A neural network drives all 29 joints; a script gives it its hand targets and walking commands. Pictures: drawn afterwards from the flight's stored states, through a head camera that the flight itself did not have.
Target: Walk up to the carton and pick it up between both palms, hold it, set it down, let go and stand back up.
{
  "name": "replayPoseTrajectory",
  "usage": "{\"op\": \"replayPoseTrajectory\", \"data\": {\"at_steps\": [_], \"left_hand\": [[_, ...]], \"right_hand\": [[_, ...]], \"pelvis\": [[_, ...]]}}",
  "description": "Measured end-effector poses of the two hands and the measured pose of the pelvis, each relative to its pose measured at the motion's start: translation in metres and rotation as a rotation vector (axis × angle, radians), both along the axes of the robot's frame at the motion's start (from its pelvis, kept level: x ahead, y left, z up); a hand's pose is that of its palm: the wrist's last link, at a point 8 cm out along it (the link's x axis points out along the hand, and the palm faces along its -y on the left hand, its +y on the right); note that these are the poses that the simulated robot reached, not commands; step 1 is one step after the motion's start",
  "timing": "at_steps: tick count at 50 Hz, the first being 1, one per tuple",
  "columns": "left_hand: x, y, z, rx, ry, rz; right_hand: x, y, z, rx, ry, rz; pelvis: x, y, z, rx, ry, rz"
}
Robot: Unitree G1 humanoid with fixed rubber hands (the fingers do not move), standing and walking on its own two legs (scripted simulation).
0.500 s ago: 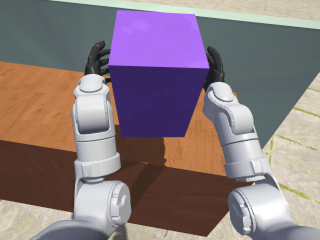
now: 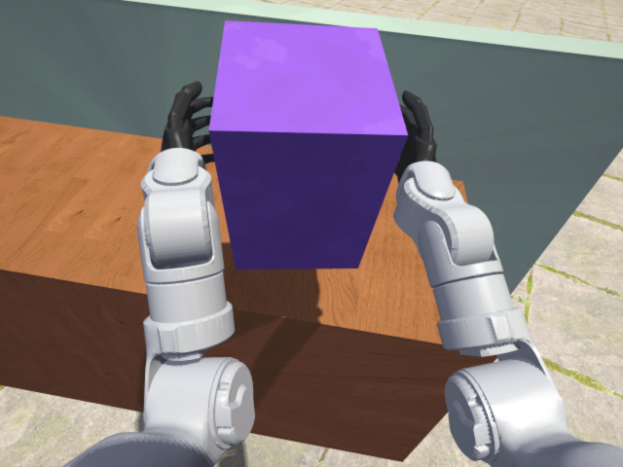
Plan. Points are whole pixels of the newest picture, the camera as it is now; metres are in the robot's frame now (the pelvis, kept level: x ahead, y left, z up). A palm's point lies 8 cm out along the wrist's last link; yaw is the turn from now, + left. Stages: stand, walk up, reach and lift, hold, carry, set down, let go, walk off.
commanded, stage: hold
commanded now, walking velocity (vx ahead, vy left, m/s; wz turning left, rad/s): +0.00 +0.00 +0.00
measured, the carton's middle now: (299, 160) +0.40 +0.02 +0.21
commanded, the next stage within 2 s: none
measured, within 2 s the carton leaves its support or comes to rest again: neither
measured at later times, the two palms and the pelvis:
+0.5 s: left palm (189, 157) +0.37 +0.14 +0.24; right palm (417, 166) +0.37 -0.11 +0.23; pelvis +0.00 +0.00 +0.00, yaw +0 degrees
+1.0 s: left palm (189, 159) +0.36 +0.14 +0.24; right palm (419, 170) +0.36 -0.12 +0.23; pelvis +0.00 +0.00 +0.00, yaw +0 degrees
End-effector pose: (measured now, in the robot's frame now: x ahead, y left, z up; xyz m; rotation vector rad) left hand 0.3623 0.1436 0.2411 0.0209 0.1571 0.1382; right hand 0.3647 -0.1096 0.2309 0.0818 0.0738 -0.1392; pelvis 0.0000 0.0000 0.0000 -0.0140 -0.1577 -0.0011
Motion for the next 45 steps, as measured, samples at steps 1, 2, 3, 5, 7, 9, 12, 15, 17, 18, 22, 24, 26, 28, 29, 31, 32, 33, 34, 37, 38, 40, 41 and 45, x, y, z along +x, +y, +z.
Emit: {"op": "replayPoseTrajectory", "data": {"at_steps": [1,2,3,5,7,9,12,15,17,18,22,24,26,28,29,31,32,33,34,37,38,40,41,45], "left_hand": [[0.0003,-0.0001,0.0001,0.002,0.002,0.001],[0.0006,-0.0002,0.0,0.004,0.005,0.001],[0.0009,-0.0004,-0.0003,0.006,0.007,0.001],[0.0018,-0.0009,-0.0014,0.008,0.012,0.0],[0.0024,-0.0016,-0.0027,0.01,0.014,-0.002],[0.0024,-0.0025,-0.0036,0.006,0.013,-0.002],[0.0028,-0.0038,-0.0038,-0.001,0.01,-0.004],[0.0033,-0.0053,-0.0034,-0.006,0.007,-0.008],[0.0034,-0.0061,-0.0024,-0.006,0.002,-0.009],[0.0034,-0.0063,-0.002,-0.004,0.0,-0.009],[0.003,-0.0062,-0.0016,-0.002,0.002,-0.007],[0.0032,-0.0058,-0.0024,-0.004,0.008,-0.005],[0.0031,-0.0052,-0.0029,-0.005,0.01,-0.004],[0.0021,-0.0045,-0.0028,-0.006,0.007,-0.002],[0.0011,-0.0043,-0.0024,-0.005,0.003,-0.003],[-0.0011,-0.0042,-0.0013,-0.002,-0.006,-0.004],[-0.0019,-0.0043,-0.0007,-0.001,-0.008,-0.004],[-0.0023,-0.0044,-0.0004,0.0,-0.007,-0.004],[-0.0023,-0.0046,-0.0003,0.0,-0.004,-0.005],[-0.0006,-0.0055,-0.0011,0.003,0.01,-0.007],[0.0001,-0.0058,-0.0014,0.003,0.013,-0.008],[0.0011,-0.0062,-0.0017,0.001,0.014,-0.01],[0.0013,-0.0063,-0.0018,-0.001,0.013,-0.01],[0.0009,-0.0066,-0.0024,0.001,0.012,-0.011]], "right_hand": [[0.0003,-0.0001,-0.0006,0.002,0.002,0.0],[0.0007,-0.0002,-0.0014,0.004,0.005,0.001],[0.001,-0.0003,-0.0022,0.006,0.007,0.001],[0.0016,-0.0007,-0.0043,0.007,0.012,0.0],[0.0018,-0.0015,-0.006,0.007,0.015,-0.001],[0.0015,-0.0023,-0.0069,0.008,0.014,-0.002],[0.0011,-0.0036,-0.0068,0.005,0.011,-0.006],[0.0008,-0.0051,-0.0053,0.001,0.008,-0.01],[0.0008,-0.0059,-0.0038,-0.002,0.004,-0.011],[0.0009,-0.0062,-0.0033,-0.003,0.003,-0.01],[0.001,-0.006,-0.0031,-0.003,0.004,-0.008],[0.0015,-0.0056,-0.004,-0.003,0.01,-0.007],[0.0017,-0.005,-0.0046,-0.001,0.013,-0.006],[0.0013,-0.0043,-0.0045,0.003,0.01,-0.004],[0.0005,-0.0042,-0.0038,0.004,0.005,-0.004],[-0.0016,-0.0041,-0.0019,0.003,-0.004,-0.005],[-0.0023,-0.0041,-0.0012,0.004,-0.005,-0.005],[-0.0028,-0.0043,-0.0009,0.005,-0.004,-0.005],[-0.0029,-0.0045,-0.0009,0.005,-0.001,-0.006],[-0.0021,-0.0053,-0.003,0.003,0.013,-0.009],[-0.0019,-0.0055,-0.0037,0.002,0.016,-0.011],[-0.0017,-0.0058,-0.005,0.002,0.017,-0.013],[-0.0018,-0.0059,-0.0053,0.002,0.017,-0.014],[-0.002,-0.0062,-0.0061,0.005,0.015,-0.014]], "pelvis": [[-0.0003,0.0004,0.0,0.0,-0.002,0.0],[-0.0006,0.0008,0.0,0.0,-0.003,0.0],[-0.0009,0.0011,0.0,0.0,-0.004,0.0],[-0.0013,0.0014,0.0,0.001,-0.005,0.0],[-0.0013,0.0014,0.0,0.001,-0.004,-0.001],[-0.001,0.0012,0.0001,0.0,-0.001,-0.002],[-0.0009,0.0006,0.0,0.0,0.002,-0.002],[-0.0012,-0.0003,0.0,0.001,0.001,-0.003],[-0.0014,-0.0008,0.0,0.001,0.002,-0.004],[-0.0015,-0.001,0.0,0.001,0.002,-0.005],[-0.0018,-0.0017,0.0,0.002,-0.001,-0.005],[-0.0018,-0.002,0.0,0.002,0.0,-0.005],[-0.0019,-0.0023,0.0,0.002,0.002,-0.005],[-0.002,-0.0024,0.0,0.002,0.003,-0.004],[-0.0019,-0.0024,0.0,0.001,0.004,-0.002],[-0.0017,-0.0023,0.0,0.001,0.003,0.001],[-0.0019,-0.0022,0.0,0.001,0.001,0.001],[-0.0022,-0.0021,-0.0001,0.001,-0.001,0.001],[-0.0025,-0.002,-0.0001,0.001,-0.004,0.001],[-0.0037,-0.002,-0.0003,0.001,-0.004,-0.001],[-0.004,-0.0022,-0.0003,0.002,-0.003,-0.001],[-0.0042,-0.0026,-0.0002,0.002,-0.001,-0.003],[-0.0042,-0.0028,-0.0002,0.002,0.0,-0.003],[-0.0047,-0.0026,-0.0003,0.001,-0.003,-0.003]]}}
